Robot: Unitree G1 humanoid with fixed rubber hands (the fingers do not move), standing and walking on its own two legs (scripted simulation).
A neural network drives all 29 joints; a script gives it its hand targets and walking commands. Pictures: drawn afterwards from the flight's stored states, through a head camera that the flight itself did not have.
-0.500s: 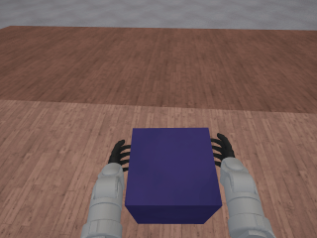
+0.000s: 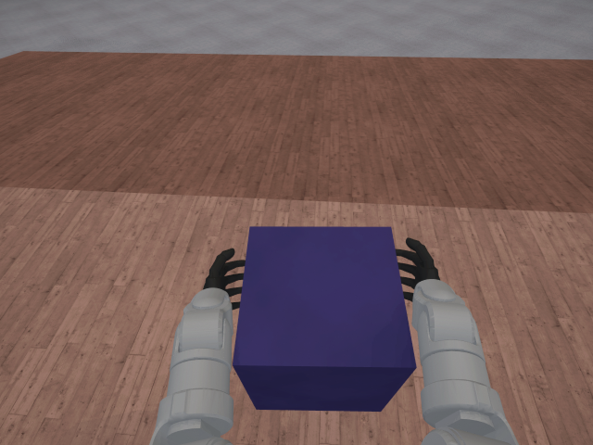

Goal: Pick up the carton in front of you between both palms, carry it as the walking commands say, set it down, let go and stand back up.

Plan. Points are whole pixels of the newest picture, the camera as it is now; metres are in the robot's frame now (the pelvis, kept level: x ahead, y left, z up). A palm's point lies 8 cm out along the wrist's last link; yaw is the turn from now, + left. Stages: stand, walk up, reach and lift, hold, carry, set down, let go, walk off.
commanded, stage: reach and lift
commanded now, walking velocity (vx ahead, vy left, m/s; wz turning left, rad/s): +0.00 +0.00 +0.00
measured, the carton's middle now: (319, 324) +0.30 +0.00 -0.05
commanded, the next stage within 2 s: hold in 0.54 s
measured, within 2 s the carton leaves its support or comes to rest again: neither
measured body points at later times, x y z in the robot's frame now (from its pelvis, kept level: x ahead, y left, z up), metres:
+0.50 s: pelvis +0.02 +0.00 +0.01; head -0.01 +0.00 +0.45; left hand +0.32 +0.15 +0.03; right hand +0.33 -0.15 +0.04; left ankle +0.04 +0.13 -0.74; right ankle +0.02 -0.13 -0.74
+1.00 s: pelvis +0.00 +0.00 +0.00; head -0.04 +0.00 +0.45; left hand +0.30 +0.15 +0.05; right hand +0.31 -0.15 +0.05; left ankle +0.04 +0.13 -0.74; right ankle +0.02 -0.13 -0.74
